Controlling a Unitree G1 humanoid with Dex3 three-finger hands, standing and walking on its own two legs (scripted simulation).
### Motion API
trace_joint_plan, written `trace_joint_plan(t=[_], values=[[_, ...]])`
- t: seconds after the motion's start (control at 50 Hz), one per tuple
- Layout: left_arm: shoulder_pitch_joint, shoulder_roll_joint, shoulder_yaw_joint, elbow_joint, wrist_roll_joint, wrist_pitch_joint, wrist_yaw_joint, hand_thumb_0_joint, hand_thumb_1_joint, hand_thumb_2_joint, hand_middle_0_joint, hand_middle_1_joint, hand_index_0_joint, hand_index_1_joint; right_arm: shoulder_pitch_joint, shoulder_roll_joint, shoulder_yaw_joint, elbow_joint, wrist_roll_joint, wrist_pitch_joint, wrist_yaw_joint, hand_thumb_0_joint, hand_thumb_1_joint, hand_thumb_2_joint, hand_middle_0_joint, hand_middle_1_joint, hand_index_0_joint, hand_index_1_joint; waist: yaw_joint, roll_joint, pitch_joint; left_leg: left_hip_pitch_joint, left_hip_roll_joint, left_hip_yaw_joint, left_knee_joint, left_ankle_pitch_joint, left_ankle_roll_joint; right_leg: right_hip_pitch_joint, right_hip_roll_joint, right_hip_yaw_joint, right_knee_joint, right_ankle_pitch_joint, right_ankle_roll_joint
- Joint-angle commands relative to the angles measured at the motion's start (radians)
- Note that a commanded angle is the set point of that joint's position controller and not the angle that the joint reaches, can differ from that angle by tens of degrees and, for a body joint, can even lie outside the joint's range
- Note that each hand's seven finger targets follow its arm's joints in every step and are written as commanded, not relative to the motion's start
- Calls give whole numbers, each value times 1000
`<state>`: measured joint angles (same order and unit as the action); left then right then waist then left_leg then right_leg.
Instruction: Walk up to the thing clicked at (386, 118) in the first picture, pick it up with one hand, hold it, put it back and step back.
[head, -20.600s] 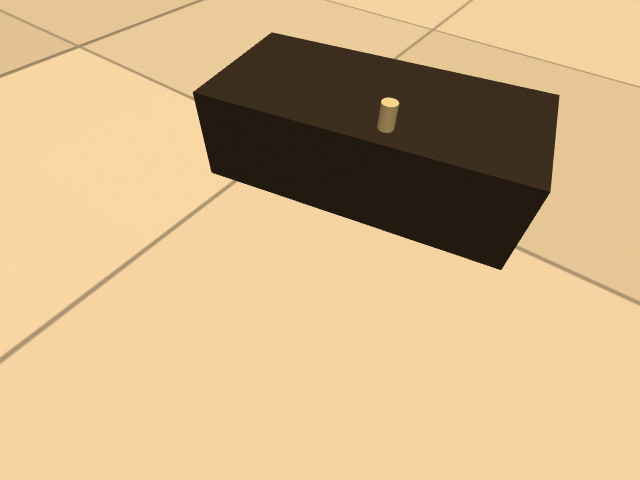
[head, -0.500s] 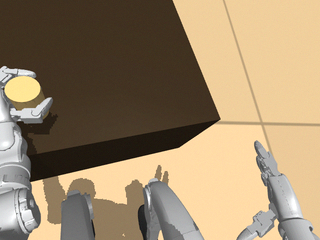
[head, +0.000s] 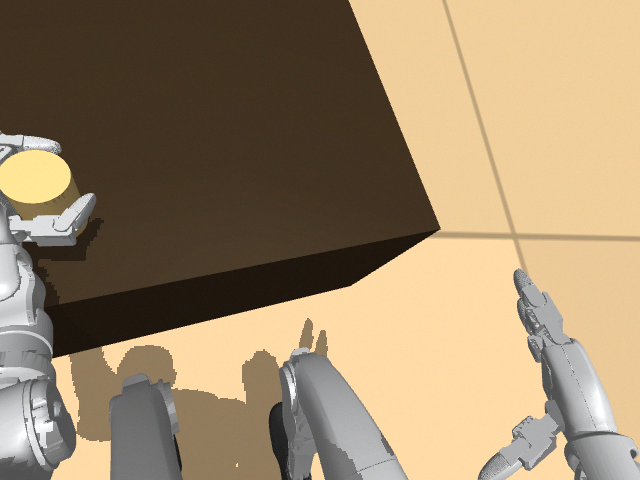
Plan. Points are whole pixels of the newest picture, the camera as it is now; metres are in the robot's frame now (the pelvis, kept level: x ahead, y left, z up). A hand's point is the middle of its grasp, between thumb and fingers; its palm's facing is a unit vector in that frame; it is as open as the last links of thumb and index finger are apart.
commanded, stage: lower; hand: left
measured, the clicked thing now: (48, 199) +0.48 +0.21 -0.08
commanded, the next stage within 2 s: loosen in 0.30 s
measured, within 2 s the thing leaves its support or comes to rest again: rests again in 0.20 s
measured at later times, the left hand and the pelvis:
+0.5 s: hand (56, 199) +0.48 +0.20 -0.08, palm faces +0.20 -0.98 +0.00, open 8.9 cm; pelvis +0.00 +0.00 -0.01, yaw +0 degrees
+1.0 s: hand (55, 198) +0.48 +0.20 -0.08, palm faces +0.20 -0.98 +0.01, open 15.3 cm; pelvis -0.01 +0.00 -0.02, yaw +0 degrees
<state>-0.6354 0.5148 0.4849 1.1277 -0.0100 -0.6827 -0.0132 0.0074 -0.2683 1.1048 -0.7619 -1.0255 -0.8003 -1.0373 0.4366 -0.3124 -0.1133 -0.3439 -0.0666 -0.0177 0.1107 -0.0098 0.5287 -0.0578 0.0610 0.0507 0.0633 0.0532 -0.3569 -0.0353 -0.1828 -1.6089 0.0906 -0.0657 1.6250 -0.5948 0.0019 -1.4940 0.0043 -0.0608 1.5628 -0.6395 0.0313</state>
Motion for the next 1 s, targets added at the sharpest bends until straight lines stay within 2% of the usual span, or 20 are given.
trace_joint_plan(t=[0.0, 0.04, 0.08, 0.12, 0.18, 0.2, 0.24, 0.28, 0.32, 0.38, 0.4, 0.42, 0.46, 0.58, 0.64, 0.66, 0.74, 0.92, 0.96, 0.98], values=[[-307, 173, 9, -191, -4, -80, 1, 0, 314, 1249, -1220, -1335, -1232, -1341, 59, -192, -167, -181, 9, -43, -19, 0, 542, -54, 50, 50, 50, 50, 13, 369, -554, 617, -41, -32, -190, 351, -4, 165, 46, -6, -149, 324, -63], [-332, 184, 12, -211, 0, -87, 1, 0, 325, 1252, -1229, -1337, -1240, -1344, 63, -185, -155, -183, 8, -42, -18, 0, 543, -54, 50, 49, 50, 49, 13, 370, -544, 609, -39, -36, -195, 340, -8, 151, 48, -13, -139, 312, -65], [-318, 192, 20, -211, -1, -90, 4, 0, 323, 1265, -1230, -1346, -1240, -1354, 61, -198, -178, -196, 10, -44, -18, 0, 546, -54, 50, 50, 50, 50, 9, 375, -538, 601, -40, -33, -189, 330, -6, 157, 47, -8, -140, 310, -63], [-312, 167, 9, -194, -2, -92, 3, 0, 305, 1274, -1224, -1350, -1235, -1358, 61, -188, -168, -186, 9, -45, -15, 0, 545, -54, 50, 50, 50, 50, 2, 364, -533, 573, -42, -30, -179, 317, -1, 158, 46, -3, -141, 307, -62], [-337, 202, 21, -211, 1, -101, 10, 0, 322, 1257, -1223, -1335, -1232, -1344, 64, -195, -174, -226, 12, -48, -14, 0, 545, -53, 50, 50, 50, 50, -9, 340, -541, 533, -44, -22, -167, 266, 6, 191, 44, 18, -157, 289, -53], [-317, 175, 12, -187, 5, -99, 9, 0, 307, 1259, -1219, -1337, -1230, -1345, 63, -196, -178, -220, 10, -46, -13, 0, 546, -53, 50, 50, 50, 50, -9, 337, -532, 535, -45, -24, -171, 261, 5, 177, 44, 14, -156, 279, -56], [-325, 204, 22, -185, 5, -102, 7, 0, 306, 1254, -1212, -1332, -1222, -1340, 66, -192, -172, -201, 13, -44, -12, 0, 543, -54, 50, 50, 50, 50, 0, 362, -520, 541, -44, -29, -173, 272, 0, 150, 45, 6, -139, 276, -60], [-333, 200, 17, -198, 6, -105, 7, 0, 295, 1253, -1211, -1333, -1224, -1339, 62, -203, -183, -239, 14, -48, -12, 0, 543, -53, 50, 50, 50, 50, -13, 367, -555, 572, -40, -36, -165, 314, -3, 145, 48, -5, -123, 307, -62], [-321, 188, 15, -184, 3, -108, 5, 0, 293, 1244, -1212, -1324, -1222, -1333, 80, -189, -166, -240, 11, -48, -7, 0, 543, -54, 50, 50, 50, 50, -15, 365, -555, 552, -44, -29, -145, 338, 2, 170, 46, 5, -128, 335, -57], [-333, 195, 8, -164, 13, -104, 5, 0, 332, 1247, -1211, -1317, -1216, -1328, 73, -199, -182, -239, 16, -49, -8, 0, 543, -54, 50, 50, 50, 50, -24, 365, -521, 525, -43, -24, -150, 272, 3, 143, 46, 12, -134, 286, -57], [-333, 183, 8, -149, 13, -103, 7, 0, 338, 1167, -1264, -1306, -1296, -1288, 68, -202, -183, -244, 12, -48, -10, 0, 534, -50, 50, 49, 50, 49, -32, 346, -513, 510, -44, -27, -151, 258, 4, 145, 46, 9, -138, 279, -55], [-320, 204, 28, -167, 10, -104, 10, 0, 258, 1087, -1184, -1226, -1228, -1208, 63, -209, -188, -251, 15, -49, -10, 0, 535, -44, 50, 49, 50, 49, -14, 350, -525, 528, -43, -32, -156, 266, 0, 137, 47, 1, -127, 275, -59], [-327, 205, 26, -180, 9, -104, 5, 0, 98, 927, -1072, -1066, -1121, -1048, 80, -198, -183, -231, 16, -43, -5, 0, 532, -44, 50, 49, 50, 49, -6, 396, -533, 558, -42, -33, -161, 290, -7, 118, 46, -6, -110, 280, -64], [-326, 196, 18, -174, 9, -90, 4, 0, -223, 447, -866, -734, -915, -686, 72, -205, -191, -246, 23, -47, -7, 0, 528, -40, 50, 50, 50, 50, -22, 370, -517, 535, -42, -33, -161, 248, -1, 111, 47, -7, -121, 256, -60], [-344, 190, 15, -173, 7, -86, 3, 0, -363, 321, -673, -547, -703, -520, 62, -206, -185, -249, 22, -47, -9, 0, 525, -46, 51, 50, 51, 50, -21, 374, -516, 541, -40, -40, -165, 250, -5, 94, 47, -13, -111, 253, -62], [-341, 215, 24, -188, 9, -87, 4, 0, -416, 270, -630, -491, -654, -469, 60, -209, -192, -249, 24, -49, -10, 0, 528, -46, 51, 50, 51, 50, -17, 384, -526, 541, -42, -32, -156, 250, -3, 107, 46, -5, -115, 259, -60], [-341, 200, 19, -167, 8, -82, 6, 0, -445, 183, -514, -364, -529, -348, 62, -206, -186, -256, 21, -48, -14, 0, 528, -48, 51, 51, 51, 51, -23, 360, -503, 507, -44, -32, -167, 197, -1, 114, 44, -4, -127, 225, -58], [-335, 205, 17, -162, 9, -79, 0, 0, -530, 27, -235, -106, -239, -101, 73, -208, -190, -243, 25, -51, -14, 0, 524, -53, 51, 51, 51, 51, -24, 375, -521, 527, -45, -28, -150, 253, 1, 111, 45, -3, -117, 267, -58], [-337, 196, 18, -163, 9, -77, 2, 0, -553, 12, -191, -71, -194, -68, 75, -208, -189, -253, 24, -51, -14, 0, 527, -53, 51, 51, 51, 51, -26, 354, -529, 525, -45, -29, -148, 256, 2, 110, 47, -8, -115, 269, -59], [-348, 219, 24, -165, 11, -77, 3, 0, -528, 47, -112, -80, -124, -71, 72, -201, -180, -238, 23, -50, -13, 0, 534, -49, 51, 50, 51, 50, -22, 366, -517, 511, -46, -26, -146, 251, 2, 113, 45, -3, -117, 268, -57]])
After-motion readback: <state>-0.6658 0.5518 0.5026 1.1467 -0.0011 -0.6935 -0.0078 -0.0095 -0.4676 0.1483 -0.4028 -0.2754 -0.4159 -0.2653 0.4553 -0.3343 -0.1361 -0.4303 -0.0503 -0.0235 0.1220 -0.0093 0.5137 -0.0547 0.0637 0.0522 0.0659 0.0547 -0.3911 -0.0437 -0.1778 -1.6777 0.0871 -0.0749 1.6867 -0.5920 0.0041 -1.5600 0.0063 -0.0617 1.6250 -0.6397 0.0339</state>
